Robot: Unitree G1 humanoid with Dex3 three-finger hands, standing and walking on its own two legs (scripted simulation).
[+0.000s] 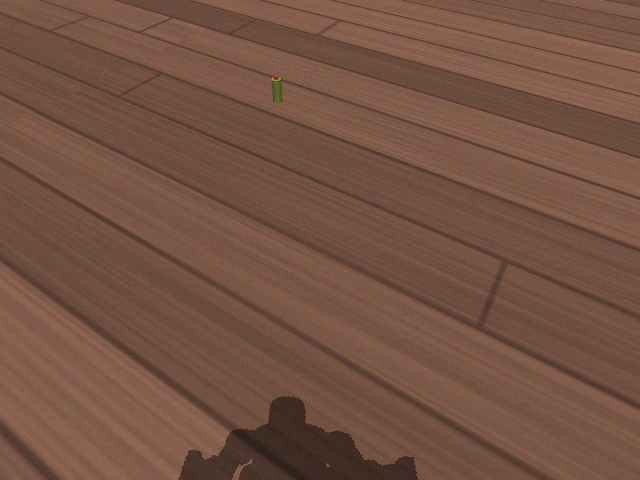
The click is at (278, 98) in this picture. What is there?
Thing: necked bottle
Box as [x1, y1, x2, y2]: [272, 75, 281, 102]
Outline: 274,75 272,78 273,100 275,102 280,102 280,78 277,75
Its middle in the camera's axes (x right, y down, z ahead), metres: -0.24 -0.88 +2.32
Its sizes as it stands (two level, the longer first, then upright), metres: 0.054 0.054 0.163
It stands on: the floor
